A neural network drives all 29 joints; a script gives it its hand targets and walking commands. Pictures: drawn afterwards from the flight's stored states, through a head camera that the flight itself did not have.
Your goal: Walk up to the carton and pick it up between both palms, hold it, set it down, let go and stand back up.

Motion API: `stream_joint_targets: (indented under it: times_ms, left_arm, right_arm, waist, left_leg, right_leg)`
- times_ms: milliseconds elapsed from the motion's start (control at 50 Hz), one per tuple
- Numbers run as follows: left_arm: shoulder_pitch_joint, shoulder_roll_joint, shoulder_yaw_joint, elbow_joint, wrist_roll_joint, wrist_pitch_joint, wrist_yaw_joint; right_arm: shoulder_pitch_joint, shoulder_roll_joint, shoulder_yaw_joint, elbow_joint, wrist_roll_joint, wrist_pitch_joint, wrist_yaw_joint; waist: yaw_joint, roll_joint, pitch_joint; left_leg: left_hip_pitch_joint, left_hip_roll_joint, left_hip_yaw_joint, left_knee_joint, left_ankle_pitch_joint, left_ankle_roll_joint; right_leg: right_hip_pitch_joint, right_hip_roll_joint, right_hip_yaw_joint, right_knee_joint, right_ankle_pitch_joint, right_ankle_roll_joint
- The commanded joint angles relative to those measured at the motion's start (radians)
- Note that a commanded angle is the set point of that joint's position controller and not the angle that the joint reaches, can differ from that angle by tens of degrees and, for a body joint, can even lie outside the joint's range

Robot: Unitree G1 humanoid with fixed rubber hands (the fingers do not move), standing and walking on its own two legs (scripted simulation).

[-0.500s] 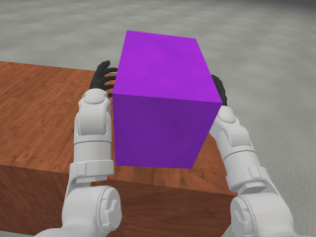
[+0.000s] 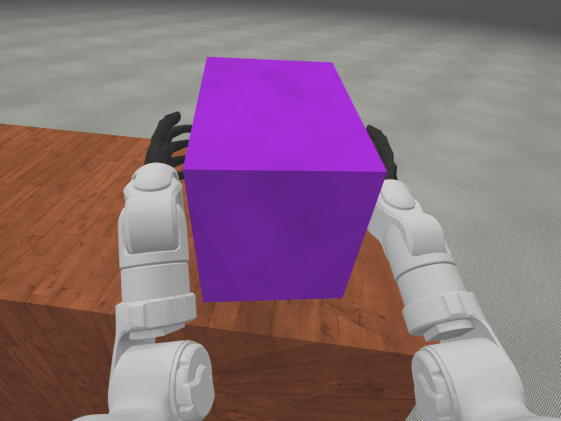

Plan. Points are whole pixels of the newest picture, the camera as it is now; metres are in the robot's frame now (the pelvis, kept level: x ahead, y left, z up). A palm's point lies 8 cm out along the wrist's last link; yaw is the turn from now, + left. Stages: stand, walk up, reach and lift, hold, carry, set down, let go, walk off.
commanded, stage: hold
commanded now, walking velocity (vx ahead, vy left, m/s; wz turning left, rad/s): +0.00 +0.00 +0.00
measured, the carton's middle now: (272, 173) +0.41 +0.01 +0.21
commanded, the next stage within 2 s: none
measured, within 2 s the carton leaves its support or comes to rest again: neither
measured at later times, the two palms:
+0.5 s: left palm (168, 163) +0.36 +0.14 +0.25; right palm (386, 182) +0.36 -0.14 +0.23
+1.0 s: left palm (165, 171) +0.35 +0.15 +0.24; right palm (382, 187) +0.35 -0.14 +0.22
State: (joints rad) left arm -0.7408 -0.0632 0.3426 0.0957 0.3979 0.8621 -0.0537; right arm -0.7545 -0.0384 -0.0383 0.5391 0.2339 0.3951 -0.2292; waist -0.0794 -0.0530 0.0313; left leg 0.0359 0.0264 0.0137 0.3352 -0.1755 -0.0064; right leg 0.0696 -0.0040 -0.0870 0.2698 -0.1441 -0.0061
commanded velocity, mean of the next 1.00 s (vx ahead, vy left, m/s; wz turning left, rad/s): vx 0.00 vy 0.00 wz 0.00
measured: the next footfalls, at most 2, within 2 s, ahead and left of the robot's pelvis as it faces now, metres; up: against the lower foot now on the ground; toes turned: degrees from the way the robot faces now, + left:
none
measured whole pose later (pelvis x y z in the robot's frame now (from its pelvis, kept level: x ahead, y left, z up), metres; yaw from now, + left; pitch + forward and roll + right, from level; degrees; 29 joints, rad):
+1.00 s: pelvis +0.00 +0.00 +0.00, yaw +0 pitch -11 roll -1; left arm -0.73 -0.06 0.33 0.06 0.39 0.86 -0.06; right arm -0.73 -0.04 -0.03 0.48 0.24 0.40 -0.24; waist -0.08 -0.04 0.04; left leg 0.02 0.03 0.02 0.34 -0.17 0.00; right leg 0.05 0.00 -0.08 0.27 -0.13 0.00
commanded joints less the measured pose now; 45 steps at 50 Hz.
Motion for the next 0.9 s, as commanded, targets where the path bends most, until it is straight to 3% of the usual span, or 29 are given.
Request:
stream_joint_targets:
  times_ms: [0,80,120,200,300,400,460,680,800,880]
  left_arm:
    - [-0.594,-0.545,-0.506,-0.026,-0.183,-0.061,-0.139]
    - [-0.613,-0.5,-0.438,0.03,-0.163,-0.074,-0.146]
    - [-0.626,-0.493,-0.417,0.048,-0.153,-0.075,-0.147]
    - [-0.655,-0.504,-0.415,0.063,-0.163,-0.088,-0.141]
    - [-0.654,-0.492,-0.388,0.092,-0.161,-0.1,-0.131]
    - [-0.648,-0.498,-0.414,0.073,-0.171,-0.099,-0.134]
    - [-0.651,-0.504,-0.424,0.064,-0.166,-0.094,-0.14]
    - [-0.597,-0.516,-0.47,-0.019,-0.179,-0.075,-0.144]
    - [-0.584,-0.519,-0.489,-0.064,-0.176,-0.07,-0.134]
    - [-0.589,-0.52,-0.484,-0.06,-0.167,-0.062,-0.134]
  right_arm:
    - [-0.886,0.562,0.339,-0.356,0.079,-0.066,0.078]
    - [-0.872,0.576,0.32,-0.283,0.046,-0.048,0.078]
    - [-0.872,0.578,0.305,-0.252,0.034,-0.047,0.087]
    - [-0.936,0.598,0.318,-0.283,0.044,-0.068,0.096]
    - [-0.951,0.617,0.333,-0.267,0.038,-0.074,0.097]
    - [-0.946,0.613,0.35,-0.28,0.057,-0.073,0.081]
    - [-0.907,0.6,0.33,-0.245,0.054,-0.066,0.081]
    - [-0.868,0.578,0.373,-0.335,0.104,-0.051,0.063]
    - [-0.855,0.572,0.395,-0.37,0.111,-0.045,0.065]
    - [-0.858,0.569,0.383,-0.355,0.094,-0.045,0.074]
  waist:
    - [-0.04,0.101,-0.337]
    - [-0.023,0.055,-0.288]
    - [-0.015,0.059,-0.273]
    - [0.008,0.06,-0.342]
    - [0.028,0.02,-0.346]
    - [0.007,0.035,-0.36]
    - [-0.008,0.06,-0.322]
    - [-0.032,0.074,-0.349]
    - [-0.017,0.08,-0.345]
    - [-0.007,0.076,-0.32]
  left_leg:
    - [0.029,-0.062,0.036,-0.021,0.236,-0.023]
    - [-0.032,-0.069,0.046,-0.063,0.107,0.007]
    - [-0.048,-0.064,0.046,-0.078,0.077,0.012]
    - [-0.044,-0.066,0.051,-0.064,0.103,0.018]
    - [-0.047,-0.071,0.055,-0.063,0.088,0.039]
    - [-0.013,-0.076,0.051,-0.039,0.14,0.028]
    - [-0.017,-0.073,0.05,-0.048,0.127,0.016]
    - [0.031,-0.075,0.034,-0.009,0.274,-0.018]
    - [0.042,-0.068,0.034,-0.009,0.302,-0.025]
    - [0.024,-0.059,0.038,-0.031,0.249,-0.015]
  right_leg:
    - [0.111,0.075,-0.003,-0.01,0.154,0.032]
    - [0.087,0.062,-0.002,-0.023,0.061,0.048]
    - [0.082,0.06,-0.001,-0.024,0.03,0.046]
    - [0.089,0.067,0.001,-0.017,0.038,0.043]
    - [0.078,0.063,0.005,-0.018,0.033,0.054]
    - [0.091,0.061,0.008,-0.011,0.11,0.059]
    - [0.084,0.06,0.009,-0.02,0.076,0.051]
    - [0.124,0.071,0.0,0.001,0.209,0.051]
    - [0.113,0.08,-0.006,-0.002,0.2,0.046]
    - [0.093,0.082,-0.009,-0.008,0.125,0.038]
